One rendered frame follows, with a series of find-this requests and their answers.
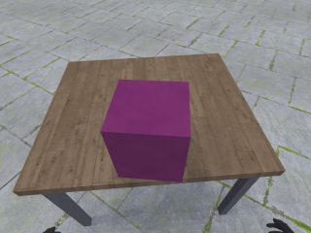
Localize robot right hand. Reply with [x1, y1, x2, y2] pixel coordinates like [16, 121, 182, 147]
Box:
[266, 218, 294, 233]

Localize carton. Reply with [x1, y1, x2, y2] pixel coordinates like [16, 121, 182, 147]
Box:
[100, 80, 191, 183]

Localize table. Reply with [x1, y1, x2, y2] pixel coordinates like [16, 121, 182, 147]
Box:
[12, 53, 286, 226]

